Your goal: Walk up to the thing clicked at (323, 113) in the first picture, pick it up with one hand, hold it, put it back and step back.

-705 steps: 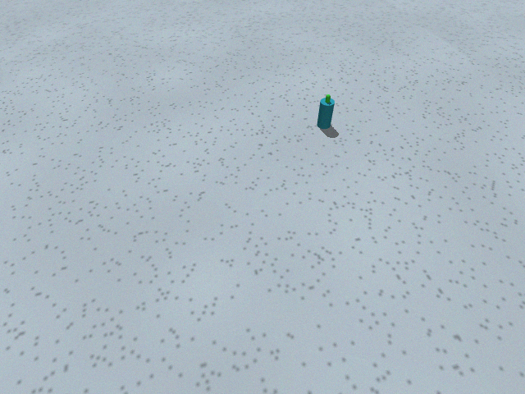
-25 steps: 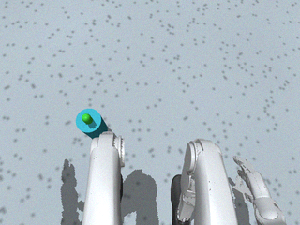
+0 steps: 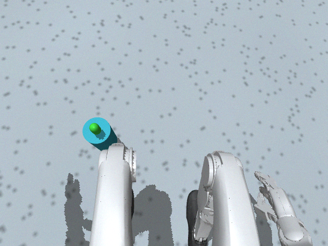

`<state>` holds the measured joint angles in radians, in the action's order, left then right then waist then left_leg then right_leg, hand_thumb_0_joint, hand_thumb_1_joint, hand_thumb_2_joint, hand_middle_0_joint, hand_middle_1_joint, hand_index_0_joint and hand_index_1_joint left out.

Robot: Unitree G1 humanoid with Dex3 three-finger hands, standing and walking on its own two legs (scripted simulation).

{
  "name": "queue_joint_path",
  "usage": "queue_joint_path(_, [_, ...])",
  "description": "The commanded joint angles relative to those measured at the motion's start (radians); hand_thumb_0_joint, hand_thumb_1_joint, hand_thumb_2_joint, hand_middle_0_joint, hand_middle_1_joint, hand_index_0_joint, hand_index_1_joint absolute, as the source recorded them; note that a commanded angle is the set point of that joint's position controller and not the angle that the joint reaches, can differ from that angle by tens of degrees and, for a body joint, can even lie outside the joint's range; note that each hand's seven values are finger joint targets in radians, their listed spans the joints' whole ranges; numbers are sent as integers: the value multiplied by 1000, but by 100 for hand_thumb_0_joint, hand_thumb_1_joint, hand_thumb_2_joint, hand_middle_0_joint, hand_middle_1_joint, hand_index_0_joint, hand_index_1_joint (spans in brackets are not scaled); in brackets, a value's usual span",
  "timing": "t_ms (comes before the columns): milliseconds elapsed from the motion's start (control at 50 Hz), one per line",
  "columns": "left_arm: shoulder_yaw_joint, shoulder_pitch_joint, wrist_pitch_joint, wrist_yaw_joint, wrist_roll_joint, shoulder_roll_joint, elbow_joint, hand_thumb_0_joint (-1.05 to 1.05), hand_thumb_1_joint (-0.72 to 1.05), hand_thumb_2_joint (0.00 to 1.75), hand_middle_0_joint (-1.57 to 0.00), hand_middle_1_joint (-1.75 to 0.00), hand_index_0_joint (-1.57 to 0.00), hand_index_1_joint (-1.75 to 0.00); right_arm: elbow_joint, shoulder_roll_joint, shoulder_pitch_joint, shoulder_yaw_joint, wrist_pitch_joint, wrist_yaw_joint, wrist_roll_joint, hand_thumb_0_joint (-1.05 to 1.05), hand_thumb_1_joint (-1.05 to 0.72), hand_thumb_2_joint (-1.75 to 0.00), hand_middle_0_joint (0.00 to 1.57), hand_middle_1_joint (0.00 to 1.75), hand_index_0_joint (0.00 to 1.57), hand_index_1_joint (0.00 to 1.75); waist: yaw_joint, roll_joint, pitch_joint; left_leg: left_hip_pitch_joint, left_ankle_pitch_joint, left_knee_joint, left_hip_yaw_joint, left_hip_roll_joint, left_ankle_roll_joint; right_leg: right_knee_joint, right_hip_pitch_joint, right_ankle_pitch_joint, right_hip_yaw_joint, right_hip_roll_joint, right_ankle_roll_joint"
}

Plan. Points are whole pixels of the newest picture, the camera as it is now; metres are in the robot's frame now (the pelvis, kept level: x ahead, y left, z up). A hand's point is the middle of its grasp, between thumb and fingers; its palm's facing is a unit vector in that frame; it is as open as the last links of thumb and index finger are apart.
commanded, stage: go down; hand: left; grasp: from the side
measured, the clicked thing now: (100, 134) +0.38 +0.24 -0.27
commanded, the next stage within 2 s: none
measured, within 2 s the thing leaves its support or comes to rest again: neither
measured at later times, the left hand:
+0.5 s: hand out of the picture +0.28 +0.42 +0.02, palm faces +0.23 -0.97 -0.06, open 17.3 cm
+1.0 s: hand out of the picture +0.28 +0.42 +0.02, palm faces +0.23 -0.97 -0.07, open 17.3 cm
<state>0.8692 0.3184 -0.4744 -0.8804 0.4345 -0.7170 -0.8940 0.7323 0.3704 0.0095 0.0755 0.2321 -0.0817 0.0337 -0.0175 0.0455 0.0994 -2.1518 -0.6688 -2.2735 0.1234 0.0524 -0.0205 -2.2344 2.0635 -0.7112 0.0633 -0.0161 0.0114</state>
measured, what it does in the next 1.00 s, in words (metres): stands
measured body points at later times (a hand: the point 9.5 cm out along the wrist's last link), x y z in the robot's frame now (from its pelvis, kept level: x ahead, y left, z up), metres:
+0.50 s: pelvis +0.00 +0.00 +0.00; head +0.20 +0.06 +0.40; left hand +0.26 +0.47 +0.03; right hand +0.23 -0.26 -0.11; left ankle +0.09 +0.13 -0.34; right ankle +0.09 -0.13 -0.34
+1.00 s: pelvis +0.00 +0.00 +0.00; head +0.20 +0.06 +0.40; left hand +0.26 +0.47 +0.03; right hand +0.23 -0.26 -0.11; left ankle +0.09 +0.13 -0.34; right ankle +0.09 -0.13 -0.34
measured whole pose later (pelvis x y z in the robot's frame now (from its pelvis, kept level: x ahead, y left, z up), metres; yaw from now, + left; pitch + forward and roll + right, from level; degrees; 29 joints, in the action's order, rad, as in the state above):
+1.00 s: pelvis +0.00 +0.00 +0.00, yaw +0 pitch +31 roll -5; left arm 0.87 0.30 -0.48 -0.88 0.44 -0.70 -0.87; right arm 0.73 0.37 0.00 0.07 0.23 -0.08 0.03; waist -0.02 0.04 0.10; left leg -2.15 -0.67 -2.28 0.12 0.05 -0.03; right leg -2.24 2.07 -0.71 0.06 -0.01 0.01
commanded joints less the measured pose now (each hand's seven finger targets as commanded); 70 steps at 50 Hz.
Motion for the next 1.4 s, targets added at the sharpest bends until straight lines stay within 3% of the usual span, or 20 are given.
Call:
queue_joint_path(0, [87,45,-47,4,45,-384,183,0,-50,7,-5,-4,-4,-5,-74,220,67,-86,35,-23,-7,0,-93,-91,20,30,20,30,-57,-191,591,471,93,305,-60,-23,36,239,-248,92,22,43,-51])
queue_joint_path(180, [104,78,-55,2,48,-412,191,0,-51,6,-5,-4,-4,-5,-71,224,68,-86,36,-24,-8,0,-93,-91,20,30,20,30,-55,-197,590,477,95,297,-54,-21,36,222,-225,96,29,44,-53])
queue_joint_path(280, [98,63,-45,3,52,-401,205,0,-49,6,-5,-4,-4,-4,-70,224,68,-88,38,-26,-10,0,-93,-91,20,30,20,30,-59,-213,594,478,94,305,-59,-24,37,229,-231,98,27,44,-53])
queue_joint_path(320, [76,53,-37,3,54,-362,195,0,-47,6,-5,-4,-4,-4,-76,225,65,-92,38,-25,-12,0,-93,-91,20,30,20,30,-48,-202,582,476,80,307,-54,-24,37,227,-213,90,33,44,-54])
queue_joint_path(380, [81,84,-44,9,56,-367,214,0,-47,6,-5,-4,-4,-4,-75,219,70,-89,37,-24,-11,0,-93,-91,20,30,20,30,-45,-197,577,456,90,300,-59,-25,38,235,-234,96,25,42,-52])
queue_joint_path(420, [79,30,-41,10,47,-364,198,0,-47,6,-5,-4,-4,-4,-74,223,66,-92,35,-24,-10,0,-93,-91,20,30,20,30,-56,-197,579,479,102,300,-58,-24,36,231,-221,101,30,44,-53])
queue_joint_path(500, [91,85,-53,17,53,-389,256,0,-51,5,-6,-4,-5,-5,-77,221,57,-92,33,-25,-11,0,-93,-91,20,30,20,30,-61,-220,588,480,80,309,-56,-23,36,226,-211,89,29,44,-54])
queue_joint_path(620, [88,77,-58,10,51,-384,196,0,-52,7,-5,-6,-4,-6,-76,213,55,-86,35,-24,-8,0,-93,-91,20,30,20,30,-53,-170,557,431,77,293,-61,-24,40,242,-236,77,17,43,-49])
queue_joint_path(640, [82,49,-56,7,51,-358,175,0,-52,6,-6,-5,-5,-5,-75,212,55,-88,36,-26,-8,0,-93,-91,20,30,20,30,-54,-172,560,441,86,293,-62,-24,39,239,-234,87,18,43,-50])
queue_joint_path(680, [94,60,-57,5,48,-394,224,0,-50,6,-6,-5,-5,-5,-77,221,63,-93,36,-25,-5,0,-93,-91,20,30,20,30,-62,-205,598,472,95,299,-64,-23,37,238,-247,94,16,42,-51])
queue_joint_path(760, [71,42,-46,5,57,-344,199,0,-51,6,-5,-5,-5,-6,-81,219,51,-94,39,-25,-12,0,-93,-91,20,30,20,30,-51,-188,564,458,65,307,-57,-24,37,237,-213,76,29,45,-52])
queue_joint_path(800, [94,55,-53,10,58,-378,215,0,-50,6,-5,-5,-4,-5,-77,223,57,-91,37,-26,-12,0,-93,-91,20,30,20,30,-59,-202,579,470,83,304,-56,-25,37,226,-218,94,29,44,-53])
queue_joint_path(840, [94,25,-52,10,54,-368,207,0,-52,5,-6,-5,-5,-5,-78,221,60,-93,35,-23,-10,0,-93,-91,20,30,20,30,-62,-195,589,482,104,303,-55,-24,35,223,-223,105,34,45,-53])
queue_joint_path(880, [83,55,-52,6,56,-356,186,0,-51,6,-6,-5,-5,-6,-80,218,59,-89,37,-24,-10,0,-93,-91,20,30,20,30,-46,-175,566,451,97,291,-57,-25,39,227,-230,102,29,44,-52])
queue_joint_path(940, [102,61,-61,10,48,-398,220,0,-53,5,-6,-5,-5,-5,-73,224,60,-93,34,-26,-6,0,-93,-91,20,30,20,30,-66,-208,592,482,106,296,-61,-23,35,225,-233,105,22,44,-53])
queue_joint_path(1020, [92,32,-52,6,58,-360,194,0,-53,5,-6,-5,-5,-6,-82,215,55,-90,37,-23,-8,0,-93,-91,20,30,20,30,-58,-170,585,444,95,291,-64,-26,38,236,-249,92,19,43,-49])
queue_joint_path(1100, [75,87,-54,5,46,-371,204,0,-54,6,-6,-7,-6,-7,-85,216,50,-93,39,-24,-7,0,-93,-91,20,30,20,30,-45,-169,568,428,56,293,-63,-24,41,245,-238,62,16,43,-48])
queue_joint_path(1140, [84,51,-52,10,37,-383,205,0,-55,4,-6,-6,-6,-6,-81,219,57,-94,37,-24,-5,0,-93,-91,20,30,20,30,-60,-188,583,460,64,301,-63,-23,37,239,-234,71,21,45,-50])
queue_joint_path(1300, [87,68,-50,22,38,-382,204,0,-53,6,-6,-8,-6,-8,-92,218,48,-91,37,-25,-8,0,-93,-91,20,30,20,30,-51,-183,565,444,71,299,-62,-25,40,242,-229,82,22,44,-50])
queue_joint_path(1380, [95,27,-48,25,39,-382,235,0,-53,6,-6,-8,-6,-8,-89,219,63,-95,32,-24,-7,0,-93,-91,20,30,20,30,-71,-205,606,486,117,303,-64,-25,36,240,-251,114,23,44,-51])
